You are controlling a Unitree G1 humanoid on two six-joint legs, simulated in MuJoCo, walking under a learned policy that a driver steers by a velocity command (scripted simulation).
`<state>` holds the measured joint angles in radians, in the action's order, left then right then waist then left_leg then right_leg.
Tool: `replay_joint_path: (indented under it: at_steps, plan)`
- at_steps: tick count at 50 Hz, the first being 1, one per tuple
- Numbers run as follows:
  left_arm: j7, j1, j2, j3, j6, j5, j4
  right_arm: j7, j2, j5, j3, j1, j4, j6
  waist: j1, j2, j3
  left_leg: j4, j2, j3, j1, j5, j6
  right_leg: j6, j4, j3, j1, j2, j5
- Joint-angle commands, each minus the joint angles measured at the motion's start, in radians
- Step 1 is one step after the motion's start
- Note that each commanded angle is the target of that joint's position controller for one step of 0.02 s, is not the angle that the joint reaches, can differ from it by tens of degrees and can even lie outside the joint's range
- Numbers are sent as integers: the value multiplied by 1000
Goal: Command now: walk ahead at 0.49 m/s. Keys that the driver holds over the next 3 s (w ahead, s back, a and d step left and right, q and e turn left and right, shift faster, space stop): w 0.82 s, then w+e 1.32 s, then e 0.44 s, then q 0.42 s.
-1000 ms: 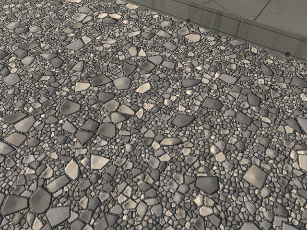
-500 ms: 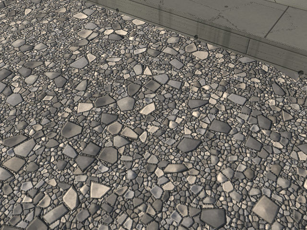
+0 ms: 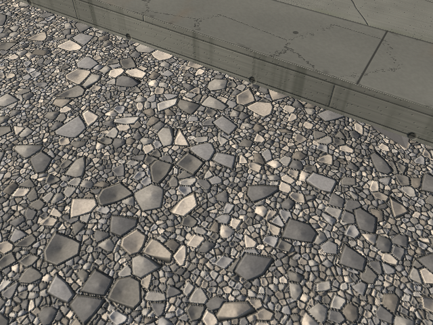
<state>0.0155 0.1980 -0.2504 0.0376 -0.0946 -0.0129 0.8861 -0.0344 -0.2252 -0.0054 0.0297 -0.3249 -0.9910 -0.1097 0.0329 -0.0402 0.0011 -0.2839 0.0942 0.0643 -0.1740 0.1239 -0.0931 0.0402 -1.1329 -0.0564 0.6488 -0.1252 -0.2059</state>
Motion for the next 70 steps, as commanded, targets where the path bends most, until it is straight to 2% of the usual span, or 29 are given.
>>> replay_joint_path:
  at_steps: [1,5,10,12,14,15,16,17,18,19,20,22,25,32,36,39,41,43,44,45,46,47,48,50,52,54,60,66,70]
  plan:
    - [6,33,-42,12,6,12,-43,20,-133,2,22,39,56,-16,-46,76,53,202,-284,-217,-93,-66,-172,-27,145,-3,30,-43,152]
    - [-5,-125,-28,6,-5,4,-83,34,-160,17,26,-39,39,-4,10,79,54,185,-267,-166,-11,-82,-127,-35,425,34,1,1,303]
    - [-35,-251,-41,2,-14,-10,-132,36,-169,26,31,-114,5,16,49,95,82,116,-325,-180,143,-57,-113,-18,574,44,2,31,226]
    - [-46,-234,-61,8,-23,-10,-140,38,-181,27,37,-106,3,27,25,107,71,64,-350,-193,188,-100,-97,10,616,50,-47,46,147]
    - [-46,-78,-108,35,-30,-7,-100,39,-183,23,36,-67,12,37,-67,115,-14,-117,-310,-153,178,-363,-65,49,659,96,-274,101,106]
    - [-38,116,-171,63,-32,-4,-45,39,-149,11,23,-56,27,38,-144,80,-142,-357,-248,-99,70,-397,-32,92,639,49,-543,61,130]
    - [-33,276,-288,91,-28,16,-19,33,-56,-1,-8,-129,57,22,-151,-129,-307,-764,-114,-19,-296,-73,38,224,659,-330,-945,-198,94]
    - [-39,310,-249,80,-22,12,-4,27,-30,19,-19,-167,42,-5,-141,-260,-394,-976,-31,-125,-524,423,52,310,821,-683,-1070,-297,-28]
    - [-41,235,-172,56,-25,6,-18,23,-145,43,10,-88,56,-22,-135,-160,-261,-1064,-100,-186,-618,384,29,256,836,-584,-961,-262,-63]
    - [-40,140,-129,42,-23,5,-41,24,-165,50,15,-8,80,-27,-109,-95,-163,-1045,-156,-159,-617,287,16,216,848,-424,-818,-222,0]
    - [-45,63,-100,31,-22,9,-53,30,-151,39,18,30,85,-22,-77,-22,-93,-982,-196,-138,-573,207,22,196,886,-314,-676,-175,83]
    - [-53,22,-63,20,-25,18,-48,36,-117,23,25,13,80,6,-24,-39,-42,-883,-236,-136,-467,124,32,170,951,-190,-528,-109,155]
    - [-47,77,-96,29,-31,18,-11,40,-89,17,26,21,88,29,-7,-23,-10,-809,-239,-119,-484,50,54,190,991,-106,-491,-91,291]
    - [-15,182,-126,33,-14,7,37,29,-66,15,23,283,168,22,-72,-18,49,-413,-208,-83,-529,-232,72,156,1028,-11,-550,-65,273]
    - [-10,250,-132,38,-1,0,77,11,-68,24,17,393,206,15,-106,-18,89,-299,-187,-74,-548,-209,59,154,1001,-11,-662,-104,249]
    - [-3,252,-143,46,13,-5,92,-8,-80,27,18,421,231,4,-92,-25,93,-249,-175,-71,-533,-118,28,140,941,-18,-743,-143,315]
    - [-1,221,-160,52,21,-4,87,-11,-112,26,32,350,218,-2,-43,-49,42,-229,-133,-36,-386,-53,1,120,854,-6,-752,-140,521]
    - [-3,192,-129,37,28,4,72,2,-195,21,78,54,134,-5,98,-28,-136,-230,-124,-44,65,-80,-53,73,508,39,-591,-48,652]
    - [-10,265,-47,11,17,14,49,13,-294,-4,102,-110,107,-3,102,148,-307,-231,-389,-392,482,-28,-165,13,112,92,-225,75,274]
    - [-15,320,15,-8,-5,-3,67,11,-267,3,91,-137,98,3,86,321,-432,-65,-532,-769,620,100,-248,-8,-138,-16,-3,191,-356]
    - [-16,241,-104,25,-20,-33,56,12,-197,10,70,-81,104,1,94,226,-307,-31,-498,-685,506,164,-193,10,-232,-106,85,131,-334]
    - [-12,159,-131,33,-23,-45,26,16,-159,12,58,5,121,-1,66,178,-180,-10,-470,-523,350,134,-146,23,-218,-70,107,75,-245]
    - [-4,118,-118,36,-17,-35,19,12,-125,6,48,84,127,-6,30,105,-100,37,-430,-410,191,80,-120,21,-156,-53,60,30,-157]
    - [2,153,-78,46,15,-22,31,8,-81,-7,38,146,119,-16,-31,140,-39,107,-366,-256,25,21,-85,22,-73,-59,-54,-17,-70]
    - [2,175,-37,46,40,-25,36,11,-90,-10,44,136,98,-21,-51,132,-8,145,-350,-161,-29,-51,-89,21,-52,-55,-66,-21,-29]
    - [4,129,-44,53,52,-20,13,22,-114,-14,51,118,84,-24,-52,108,21,162,-349,-97,-21,-117,-93,12,-8,-70,3,-21,48]
    - [-23,-38,-31,51,43,-7,-51,53,-145,-12,57,71,65,-9,-13,83,60,174,-336,51,70,-195,-63,-2,287,-21,74,1,286]
    - [-63,-215,-9,33,43,-9,-152,62,-176,8,70,-29,36,28,45,70,114,99,-397,120,278,-313,-55,27,449,83,142,20,191]
    - [-78,-115,-73,62,50,-14,-176,70,-229,22,85,26,60,51,-54,146,11,-161,-397,179,298,-872,-15,96,471,198,-121,136,1]
